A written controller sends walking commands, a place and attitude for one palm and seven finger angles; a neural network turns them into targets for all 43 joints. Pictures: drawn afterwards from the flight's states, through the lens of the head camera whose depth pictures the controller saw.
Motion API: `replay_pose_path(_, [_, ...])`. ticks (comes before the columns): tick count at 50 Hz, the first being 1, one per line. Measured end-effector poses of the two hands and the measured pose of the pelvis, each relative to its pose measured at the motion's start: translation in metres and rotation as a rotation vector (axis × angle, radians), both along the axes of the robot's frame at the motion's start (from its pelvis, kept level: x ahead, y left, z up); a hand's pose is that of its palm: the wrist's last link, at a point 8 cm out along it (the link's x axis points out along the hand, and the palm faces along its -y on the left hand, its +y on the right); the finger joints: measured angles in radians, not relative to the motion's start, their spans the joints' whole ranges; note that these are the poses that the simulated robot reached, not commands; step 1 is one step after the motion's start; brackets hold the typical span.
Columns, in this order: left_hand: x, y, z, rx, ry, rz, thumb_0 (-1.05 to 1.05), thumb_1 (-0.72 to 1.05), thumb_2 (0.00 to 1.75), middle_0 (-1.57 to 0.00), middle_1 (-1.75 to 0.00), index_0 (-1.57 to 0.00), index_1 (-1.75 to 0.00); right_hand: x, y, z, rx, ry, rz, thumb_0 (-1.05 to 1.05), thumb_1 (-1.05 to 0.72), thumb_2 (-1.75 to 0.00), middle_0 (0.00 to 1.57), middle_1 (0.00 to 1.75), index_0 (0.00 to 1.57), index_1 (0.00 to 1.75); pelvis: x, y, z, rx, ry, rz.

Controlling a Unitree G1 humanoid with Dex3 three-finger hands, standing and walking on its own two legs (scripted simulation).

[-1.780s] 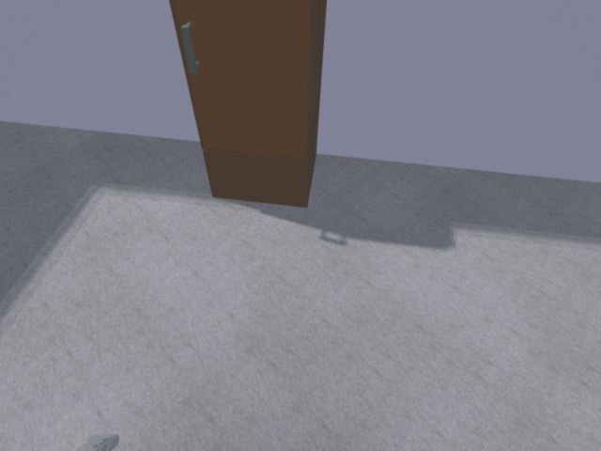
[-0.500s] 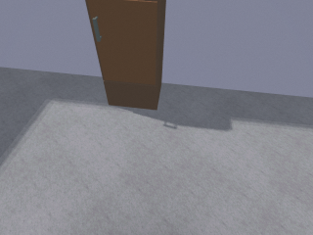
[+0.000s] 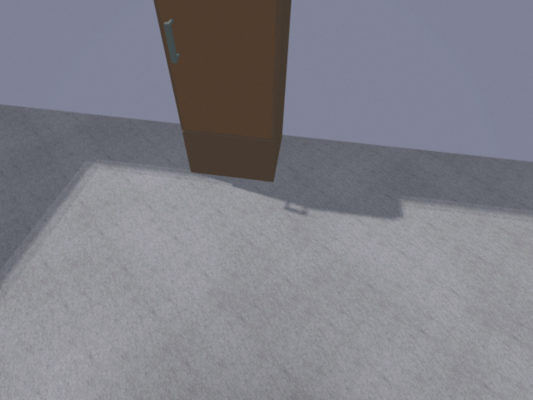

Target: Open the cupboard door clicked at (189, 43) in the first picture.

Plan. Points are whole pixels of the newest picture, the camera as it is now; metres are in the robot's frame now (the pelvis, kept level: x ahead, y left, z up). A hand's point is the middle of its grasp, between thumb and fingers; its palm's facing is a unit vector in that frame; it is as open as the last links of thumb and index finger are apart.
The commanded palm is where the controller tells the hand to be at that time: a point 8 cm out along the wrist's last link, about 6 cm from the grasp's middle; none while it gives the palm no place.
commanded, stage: walk to a spot facing it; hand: left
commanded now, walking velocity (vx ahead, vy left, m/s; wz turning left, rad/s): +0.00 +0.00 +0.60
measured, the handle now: (172, 41) +1.28 +0.41 -0.04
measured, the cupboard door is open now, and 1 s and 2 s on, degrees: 0 0 0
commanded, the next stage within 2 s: turn to face it in 1.42 s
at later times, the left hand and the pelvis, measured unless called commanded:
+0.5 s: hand out of the picture +0.03 +0.26 -0.17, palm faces +0.27 -0.95 -0.19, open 7.4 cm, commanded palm none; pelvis +0.03 +0.06 +0.00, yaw +17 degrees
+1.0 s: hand (131, 388) +0.17 +0.24 -0.16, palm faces +0.56 -0.80 -0.22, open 7.3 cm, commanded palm none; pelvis +0.23 +0.06 +0.00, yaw +35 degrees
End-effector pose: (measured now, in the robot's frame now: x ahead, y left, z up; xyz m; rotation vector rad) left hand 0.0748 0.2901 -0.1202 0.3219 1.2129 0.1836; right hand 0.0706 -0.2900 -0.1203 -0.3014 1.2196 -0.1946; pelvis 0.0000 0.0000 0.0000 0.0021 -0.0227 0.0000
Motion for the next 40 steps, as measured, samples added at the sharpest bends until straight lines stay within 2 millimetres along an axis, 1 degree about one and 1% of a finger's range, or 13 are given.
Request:
replay_pose_path(4, [-0.007, -0.007, -0.008, -0.022, -0.016, 0.036, 0.0, 0.91, 0.9, -0.2, -0.3, -0.21, -0.3, -0.001, 0.013, -0.01, 0.023, 0.027, 0.02, 0.0, -0.9, -0.9, 0.2, 0.3, 0.2, 0.29, -0.003, 0.002, -0.006, -0.009, 0.011, 0.039])
replay_pose_path(8, [-0.024, -0.011, -0.021, -0.064, -0.031, 0.086, 0.0, 0.91, 0.9, -0.2, -0.3, -0.21, -0.3, -0.002, 0.034, -0.016, 0.038, 0.06, 0.048, 0.0, -0.9, -0.9, 0.2, 0.3, 0.2, 0.29, -0.008, 0.011, -0.011, -0.018, 0.001, 0.101])
replay_pose_path(10, [-0.035, -0.009, -0.029, -0.091, -0.029, 0.118, 0.0, 0.9, 0.9, -0.2, -0.3, -0.21, -0.3, -0.002, 0.048, -0.016, 0.045, 0.069, 0.069, 0.01, -0.9, -0.9, 0.2, 0.3, 0.2, 0.29, -0.008, 0.018, -0.014, -0.019, -0.006, 0.137])
replay_pose_path(13, [-0.053, 0.0, -0.046, -0.131, -0.013, 0.174, 0.0, 0.9, 0.9, -0.2, -0.3, -0.21, -0.3, -0.002, 0.069, -0.021, 0.049, 0.068, 0.11, 0.0, -0.9, -0.9, 0.2, 0.3, 0.2, 0.29, -0.006, 0.031, -0.024, -0.021, 0.0, 0.183])
replay_pose_path(14, [-0.059, 0.002, -0.048, -0.139, 0.004, 0.188, 0.0, 0.9, 0.9, -0.2, -0.3, -0.21, -0.3, -0.003, 0.075, -0.022, 0.052, 0.067, 0.116, 0.0, -0.9, -0.9, 0.2, 0.3, 0.2, 0.29, -0.006, 0.035, -0.024, -0.022, 0.003, 0.186])
replay_pose_path(18, [-0.07, 0.01, -0.042, -0.164, 0.036, 0.236, 0.01, 0.91, 0.9, -0.2, -0.3, -0.21, -0.3, -0.013, 0.096, -0.014, 0.065, 0.101, 0.122, 0.0, -0.9, -0.9, 0.2, 0.3, 0.2, 0.29, 0.004, 0.045, -0.013, -0.028, 0.021, 0.217])
replay_pose_path(21, [-0.071, 0.014, -0.032, -0.17, 0.028, 0.274, 0.01, 0.91, 0.9, -0.2, -0.3, -0.2, -0.3, -0.016, 0.107, -0.007, 0.075, 0.138, 0.128, 0.0, -0.9, -0.9, 0.2, 0.3, 0.2, 0.29, 0.015, 0.051, -0.004, -0.033, 0.033, 0.246])
replay_pose_path(24, [-0.066, 0.019, -0.025, -0.166, 0.022, 0.307, 0.01, 0.91, 0.9, -0.2, -0.3, -0.2, -0.3, -0.012, 0.114, -0.004, 0.084, 0.167, 0.133, 0.0, -0.9, -0.9, 0.21, 0.3, 0.2, 0.3, 0.029, 0.055, 0.001, -0.036, 0.039, 0.278])
replay_pose_path(27, [-0.054, 0.021, -0.02, -0.158, 0.01, 0.336, 0.01, 0.91, 0.9, -0.2, -0.3, -0.2, -0.3, -0.003, 0.117, -0.003, 0.088, 0.189, 0.141, 0.0, -0.9, -0.9, 0.21, 0.3, 0.2, 0.3, 0.044, 0.057, 0.004, -0.034, 0.043, 0.309])
replay_pose_path(29, [-0.041, 0.022, -0.018, -0.154, -0.003, 0.35, 0.01, 0.91, 0.9, -0.2, -0.3, -0.2, -0.3, 0.007, 0.117, -0.003, 0.088, 0.202, 0.148, 0.0, -0.9, -0.9, 0.21, 0.3, 0.2, 0.3, 0.056, 0.056, 0.004, -0.03, 0.045, 0.33])
replay_pose_path(33, [0.0, 0.022, -0.014, -0.144, -0.05, 0.366, 0.01, 0.91, 0.9, -0.2, -0.3, -0.2, -0.3, 0.035, 0.111, -0.007, 0.088, 0.227, 0.169, 0.0, -0.9, -0.9, 0.21, 0.3, 0.2, 0.3, 0.085, 0.054, 0.002, -0.021, 0.05, 0.367])
replay_pose_path(37, [0.055, 0.02, -0.01, -0.127, -0.121, 0.365, 0.01, 0.91, 0.9, -0.2, -0.3, -0.2, -0.3, 0.075, 0.1, -0.017, 0.084, 0.249, 0.198, 0.0, -0.9, -0.9, 0.21, 0.3, 0.2, 0.3, 0.121, 0.048, -0.003, -0.014, 0.052, 0.401])
replay_pose_path(40, [0.092, 0.018, -0.013, -0.095, -0.207, 0.374, 0.01, 0.91, 0.9, -0.2, -0.3, -0.2, -0.3, 0.117, 0.09, -0.033, 0.08, 0.261, 0.244, 0.0, -0.9, -0.9, 0.21, 0.3, 0.2, 0.3, 0.152, 0.041, -0.018, -0.005, 0.047, 0.451])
